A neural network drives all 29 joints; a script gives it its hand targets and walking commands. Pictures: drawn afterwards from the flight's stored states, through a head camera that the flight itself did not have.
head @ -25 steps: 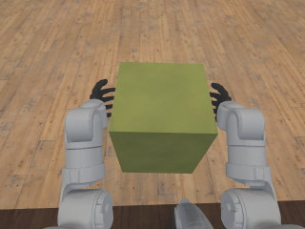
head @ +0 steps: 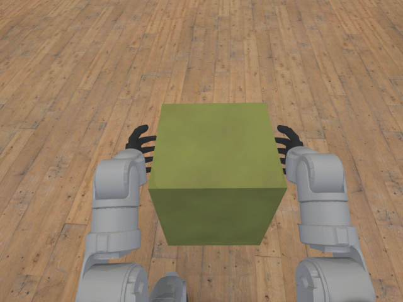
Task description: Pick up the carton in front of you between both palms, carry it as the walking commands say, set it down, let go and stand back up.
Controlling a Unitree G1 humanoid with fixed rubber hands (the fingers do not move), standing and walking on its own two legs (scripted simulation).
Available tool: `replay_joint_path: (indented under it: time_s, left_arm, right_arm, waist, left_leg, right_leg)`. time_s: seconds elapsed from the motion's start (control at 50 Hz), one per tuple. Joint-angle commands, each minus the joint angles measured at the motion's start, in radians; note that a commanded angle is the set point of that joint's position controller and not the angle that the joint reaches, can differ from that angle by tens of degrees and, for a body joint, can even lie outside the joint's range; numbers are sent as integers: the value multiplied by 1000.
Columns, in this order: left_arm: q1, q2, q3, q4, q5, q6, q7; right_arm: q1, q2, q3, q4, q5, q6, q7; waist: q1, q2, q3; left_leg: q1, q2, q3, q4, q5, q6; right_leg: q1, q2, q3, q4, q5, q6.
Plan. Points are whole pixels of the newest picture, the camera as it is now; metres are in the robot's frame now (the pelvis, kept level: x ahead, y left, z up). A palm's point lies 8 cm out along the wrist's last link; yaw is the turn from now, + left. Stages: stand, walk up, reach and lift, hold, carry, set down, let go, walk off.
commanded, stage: carry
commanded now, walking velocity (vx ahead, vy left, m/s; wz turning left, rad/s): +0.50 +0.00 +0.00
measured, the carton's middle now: (213, 178) +0.36 +0.01 +0.01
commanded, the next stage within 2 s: none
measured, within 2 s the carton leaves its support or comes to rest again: neither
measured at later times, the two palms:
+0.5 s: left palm (139, 71) +0.61 +0.20 +0.11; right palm (260, 75) +0.59 -0.10 +0.11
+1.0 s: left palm (164, 30) +0.84 +0.16 +0.10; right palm (261, 34) +0.84 -0.14 +0.08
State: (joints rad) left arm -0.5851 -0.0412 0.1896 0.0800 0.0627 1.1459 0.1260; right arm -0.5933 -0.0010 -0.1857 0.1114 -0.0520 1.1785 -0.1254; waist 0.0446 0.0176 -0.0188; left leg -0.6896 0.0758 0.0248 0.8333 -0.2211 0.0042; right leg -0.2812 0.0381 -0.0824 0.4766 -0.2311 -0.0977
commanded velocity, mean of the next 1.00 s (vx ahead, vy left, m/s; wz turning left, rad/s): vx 0.50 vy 0.00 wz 0.00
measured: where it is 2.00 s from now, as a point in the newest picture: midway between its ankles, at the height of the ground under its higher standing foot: (205, 133)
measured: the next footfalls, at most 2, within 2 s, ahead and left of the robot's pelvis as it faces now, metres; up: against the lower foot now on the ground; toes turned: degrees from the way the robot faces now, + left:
left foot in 0.14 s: +0.26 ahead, +0.12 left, -0.01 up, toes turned +5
right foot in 0.70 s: +0.58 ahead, -0.05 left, -0.01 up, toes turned -9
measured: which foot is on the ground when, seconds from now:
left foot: up 0.00-0.12, down 0.14-0.70, up 0.72-1.00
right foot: down 0.00-0.16, up 0.18-0.68, down 0.70-1.00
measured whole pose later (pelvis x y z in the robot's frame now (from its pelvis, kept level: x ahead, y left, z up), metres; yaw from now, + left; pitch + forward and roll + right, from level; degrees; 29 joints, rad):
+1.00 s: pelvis +0.58 +0.01 +0.01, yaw +0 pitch +3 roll +1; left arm -0.14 -0.13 0.10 -0.27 0.11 1.18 0.08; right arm -0.13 0.13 -0.11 -0.27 -0.13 1.21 -0.09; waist 0.02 0.02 -0.14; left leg -0.65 0.13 0.07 0.85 -0.14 -0.03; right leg -0.12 0.02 -0.18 0.25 -0.19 -0.08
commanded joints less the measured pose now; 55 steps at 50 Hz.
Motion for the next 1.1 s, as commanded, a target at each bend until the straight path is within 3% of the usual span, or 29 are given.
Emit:
replay_joint_path:
  time_s: [0.0, 0.06, 0.08, 0.1, 0.12, 0.14, 0.16, 0.18, 0.22, 0.26, 0.3, 0.4, 0.44, 0.46, 0.5, 0.54, 0.6, 0.62, 0.64, 0.66, 0.68, 0.7, 0.72, 0.78, 0.82, 0.9, 0.98, 1.06, 1.08]
  left_arm:
    - [-689, -1087, -700, -128, -461, -5, -241]
    - [-702, -1040, -699, -146, -462, 6, -237]
    - [-697, -1021, -689, -132, -450, 17, -229]
    - [-686, -1025, -690, -107, -455, 23, -228]
    - [-711, -1008, -683, -111, -459, 31, -234]
    - [-721, -982, -663, -96, -457, 40, -234]
    - [-701, -1001, -648, -54, -442, 61, -229]
    - [-771, -995, -645, -76, -438, 64, -225]
    - [-759, -1059, -645, -50, -449, 71, -230]
    - [-729, -1080, -610, -45, -408, 68, -224]
    - [-637, -1103, -610, -33, -390, 73, -225]
    - [-486, -1139, -661, -164, -331, 58, -213]
    - [-416, -1132, -697, -211, -328, 63, -216]
    - [-383, -1121, -704, -241, -316, 63, -220]
    - [-324, -1099, -751, -282, -315, 64, -231]
    - [-265, -1088, -768, -293, -319, 65, -245]
    - [-175, -1082, -788, -301, -327, 71, -273]
    - [-133, -1082, -789, -311, -325, 66, -279]
    - [-83, -1078, -785, -320, -326, 63, -285]
    - [-55, -1087, -777, -333, -329, 61, -290]
    - [-74, -1078, -776, -360, -333, 62, -299]
    - [-44, -1051, -755, -328, -321, 56, -299]
    - [-18, -1073, -744, -307, -332, 59, -303]
    - [-6, -1119, -776, -309, -344, 48, -312]
    - [-38, -1116, -780, -360, -350, 39, -318]
    - [-15, -1083, -796, -367, -375, 40, -330]
    - [-20, -1026, -790, -421, -377, 51, -326]
    - [18, -975, -757, -404, -344, 72, -316]
    - [13, -977, -755, -382, -347, 80, -313]
  right_arm:
    - [-709, 1088, 656, -181, 386, -49, 193]
    - [-739, 1049, 654, -197, 399, -25, 192]
    - [-724, 1035, 641, -163, 394, -14, 192]
    - [-722, 1023, 629, -165, 401, -1, 197]
    - [-682, 982, 602, -150, 373, 0, 200]
    - [-667, 969, 584, -92, 371, 11, 201]
    - [-691, 954, 572, -86, 367, 11, 202]
    - [-685, 975, 570, -66, 372, 19, 207]
    - [-780, 1019, 577, -158, 403, 17, 219]
    - [-834, 1087, 602, -172, 442, 22, 236]
    - [-777, 1100, 605, -211, 436, 24, 247]
    - [-631, 1141, 626, -296, 427, 39, 277]
    - [-514, 1103, 649, -335, 394, 42, 281]
    - [-489, 1115, 673, -338, 397, 45, 285]
    - [-378, 1094, 675, -341, 374, 48, 295]
    - [-298, 1068, 701, -365, 365, 42, 302]
    - [-202, 1039, 729, -398, 338, 34, 305]
    - [-177, 1035, 731, -414, 332, 32, 309]
    - [-142, 1055, 734, -417, 337, 34, 311]
    - [-137, 1045, 755, -449, 345, 28, 316]
    - [-174, 1048, 759, -471, 353, 30, 320]
    - [-159, 1051, 790, -488, 362, 40, 317]
    - [-178, 1045, 785, -480, 364, 41, 316]
    - [-136, 1075, 786, -460, 361, 26, 314]
    - [-126, 1087, 797, -454, 361, 12, 312]
    - [-72, 1072, 793, -460, 332, -1, 297]
    - [-71, 1048, 796, -483, 346, 12, 286]
    - [-72, 1009, 797, -494, 346, 42, 284]
    - [-93, 985, 784, -503, 344, 48, 283]
  waist:
    - [23, -133, -431]
    - [34, -168, -428]
    - [10, -150, -425]
    - [-43, -118, -492]
    - [-69, -59, -534]
    - [-90, 99, -610]
    - [-100, 315, -623]
    - [-106, 231, -584]
    - [-100, 98, -500]
    - [-82, 53, -496]
    - [-73, 71, -489]
    - [-59, 124, -428]
    - [-64, 108, -398]
    - [-63, 83, -383]
    - [-69, 150, -356]
    - [-73, 113, -297]
    - [-72, 135, -247]
    - [-58, 198, -299]
    - [-44, 168, -349]
    - [-27, 96, -415]
    - [-17, -21, -483]
    - [-32, -285, -503]
    - [-21, -242, -475]
    - [-32, -89, -370]
    - [-34, -74, -348]
    - [-32, -114, -303]
    - [-29, -104, -223]
    - [-25, -151, -204]
    - [-24, -120, -178]
  left_leg:
    - [-19, -44, 59, -159, 88, 2]
    - [135, -84, 98, -347, 173, 18]
    - [249, -93, 125, -410, 200, 29]
    - [480, -92, 139, -497, 247, 40]
    - [704, -32, 76, -422, 237, 63]
    - [907, 216, -261, -381, 287, 134]
    - [1095, 323, -526, -436, 331, 255]
    - [1079, 298, -522, -452, 206, 242]
    - [942, 239, -383, -469, 280, 183]
    - [876, 222, -302, -523, 306, 169]
    - [841, 227, -259, -575, 269, 172]
    - [935, 177, -102, -580, 548, 111]
    - [966, 159, -83, -574, 625, 99]
    - [961, 162, -76, -572, 624, 104]
    - [972, 140, -37, -561, 593, 115]
    - [957, 125, -8, -552, 670, 117]
    - [874, 117, 40, -522, 854, 89]
    - [880, 129, 66, -454, 928, 66]
    - [815, 116, 102, -335, 934, 46]
    - [693, 92, 120, -185, 741, 22]
    - [490, 50, 117, 35, 339, 8]
    - [162, -109, 67, 263, -223, -21]
    - [54, -88, -25, 379, -255, -2]
    - [65, 36, -45, 307, -117, 26]
    - [108, 53, -22, 264, -48, 7]
    - [16, 56, 27, 107, 29, -30]
    - [-62, 48, 84, -58, 155, -47]
    - [-41, 31, 107, -179, 209, -33]
    - [-41, 33, 114, -194, 222, -24]
  right_leg:
    - [421, -208, 194, -55, 588, -90]
    - [398, -206, 139, -16, 586, -61]
    - [345, -193, 114, 24, 617, -47]
    - [271, -172, 70, 163, 592, -7]
    - [100, -148, 30, 278, 429, 39]
    - [-115, -93, 11, 472, 65, 78]
    - [-409, 38, 27, 690, -321, 101]
    - [-503, -21, 90, 759, -309, 84]
    - [-491, -73, 95, 722, -198, 88]
    - [-455, -101, 95, 657, -135, 101]
    - [-428, -116, 78, 577, -90, 111]
    - [-494, -105, 8, 395, 34, 136]
    - [-506, -95, -22, 331, 81, 135]
    - [-494, -96, -19, 288, 102, 131]
    - [-474, -89, -39, 223, 138, 128]
    - [-448, -56, -95, 123, 179, 111]
    - [-258, -16, -158, -19, 262, 76]
    - [-135, -12, -144, -28, 261, 60]
    - [40, 12, -168, -70, 232, 59]
    - [244, -28, -125, -91, 192, 60]
    - [444, -239, 141, -70, 114, 33]
    - [625, -476, 601, -170, 8, -100]
    - [599, -461, 627, -220, -32, -140]
    - [349, -362, 350, -259, 51, -62]
    - [244, -332, 242, -296, 60, -36]
    - [260, -305, 171, -357, 25, -38]
    - [312, -256, 86, -360, 184, -21]
    - [368, -244, 34, -314, 334, -23]
    - [366, -258, 33, -314, 338, -25]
